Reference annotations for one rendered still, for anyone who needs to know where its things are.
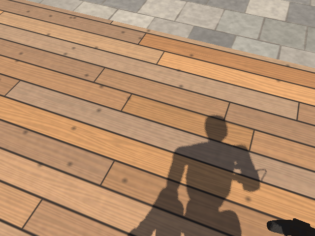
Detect robot right hand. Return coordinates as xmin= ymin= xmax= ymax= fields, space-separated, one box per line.
xmin=267 ymin=218 xmax=315 ymax=236

